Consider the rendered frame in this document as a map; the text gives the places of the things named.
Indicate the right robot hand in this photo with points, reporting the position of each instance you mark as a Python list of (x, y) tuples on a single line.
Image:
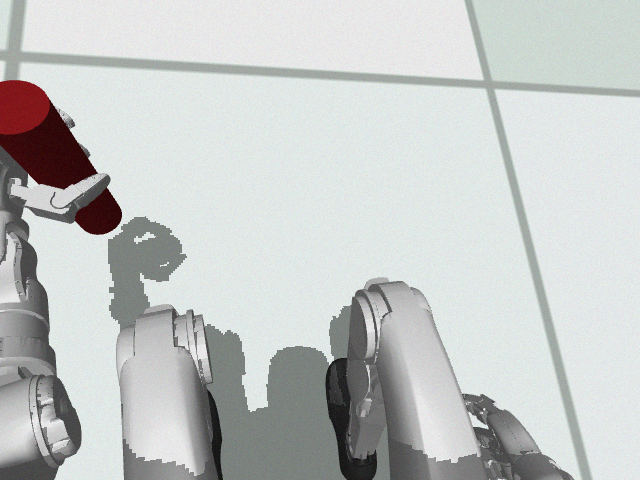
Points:
[(506, 440)]

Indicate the left robot hand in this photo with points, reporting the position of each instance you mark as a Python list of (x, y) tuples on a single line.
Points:
[(47, 201)]

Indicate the left robot arm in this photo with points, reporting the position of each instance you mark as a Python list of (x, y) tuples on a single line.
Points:
[(39, 428)]

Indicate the right robot arm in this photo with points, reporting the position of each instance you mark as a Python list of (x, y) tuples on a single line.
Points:
[(535, 466)]

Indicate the right robot foot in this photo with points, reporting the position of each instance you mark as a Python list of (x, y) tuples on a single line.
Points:
[(338, 401)]

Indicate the left robot foot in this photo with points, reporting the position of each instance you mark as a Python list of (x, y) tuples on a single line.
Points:
[(217, 437)]

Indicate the can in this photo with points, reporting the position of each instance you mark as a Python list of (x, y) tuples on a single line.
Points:
[(33, 133)]

